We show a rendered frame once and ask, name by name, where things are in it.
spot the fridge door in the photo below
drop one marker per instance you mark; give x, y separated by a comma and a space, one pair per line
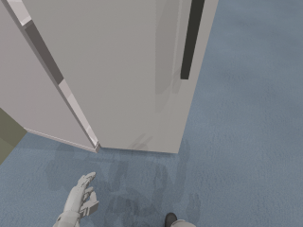
122, 61

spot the right robot foot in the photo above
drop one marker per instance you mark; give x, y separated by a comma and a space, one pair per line
170, 218

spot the handle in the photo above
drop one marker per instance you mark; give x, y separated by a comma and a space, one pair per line
194, 20

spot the left robot forearm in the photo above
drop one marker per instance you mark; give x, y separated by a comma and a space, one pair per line
68, 219

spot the robot left hand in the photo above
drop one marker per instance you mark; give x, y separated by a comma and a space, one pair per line
78, 195

